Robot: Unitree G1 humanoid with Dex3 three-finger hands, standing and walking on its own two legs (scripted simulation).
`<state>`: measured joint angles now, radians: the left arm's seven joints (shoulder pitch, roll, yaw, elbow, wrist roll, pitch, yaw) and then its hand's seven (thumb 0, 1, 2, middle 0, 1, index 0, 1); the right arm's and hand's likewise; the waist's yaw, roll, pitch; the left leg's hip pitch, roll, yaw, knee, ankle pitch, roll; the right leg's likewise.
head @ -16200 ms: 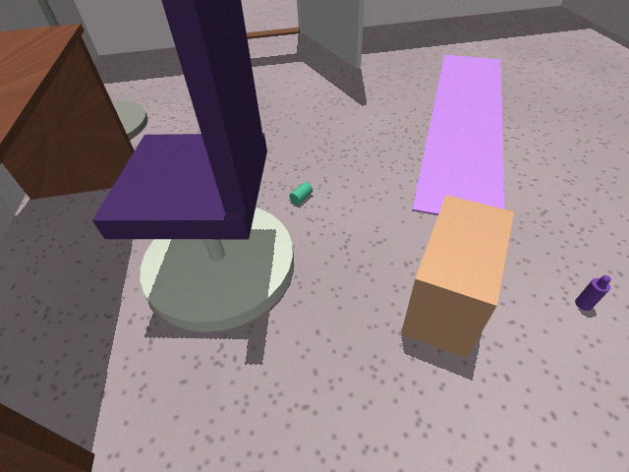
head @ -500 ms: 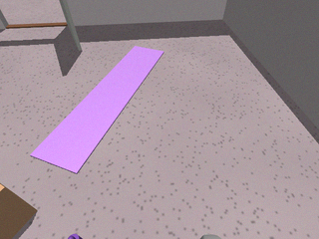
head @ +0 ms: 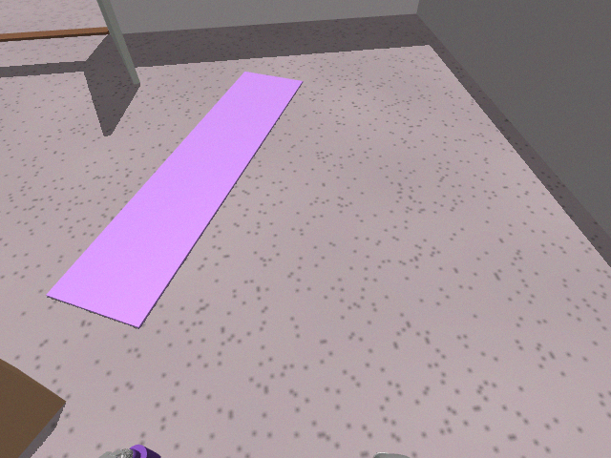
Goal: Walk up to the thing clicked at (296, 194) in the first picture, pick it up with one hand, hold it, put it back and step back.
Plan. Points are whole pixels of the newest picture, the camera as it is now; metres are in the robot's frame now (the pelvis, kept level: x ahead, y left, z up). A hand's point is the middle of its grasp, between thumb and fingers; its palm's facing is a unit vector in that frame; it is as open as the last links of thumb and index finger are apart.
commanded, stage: walk up
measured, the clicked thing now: out of the picture +0.89 +1.53 -0.72
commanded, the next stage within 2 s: stand in 0.36 s
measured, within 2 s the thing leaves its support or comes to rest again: neither
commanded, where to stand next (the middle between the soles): +0.08 -0.01 m, yaw -2 degrees
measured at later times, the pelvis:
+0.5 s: pelvis +0.00 -0.01 +0.02, yaw -1 degrees
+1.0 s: pelvis +0.00 +0.00 +0.03, yaw -1 degrees
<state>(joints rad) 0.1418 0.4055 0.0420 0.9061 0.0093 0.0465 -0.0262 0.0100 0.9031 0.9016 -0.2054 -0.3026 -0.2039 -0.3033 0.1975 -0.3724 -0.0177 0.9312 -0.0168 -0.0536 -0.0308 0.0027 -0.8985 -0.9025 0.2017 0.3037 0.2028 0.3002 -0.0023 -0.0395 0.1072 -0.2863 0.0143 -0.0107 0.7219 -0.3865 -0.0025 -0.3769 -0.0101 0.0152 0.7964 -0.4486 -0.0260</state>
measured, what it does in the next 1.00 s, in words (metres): stands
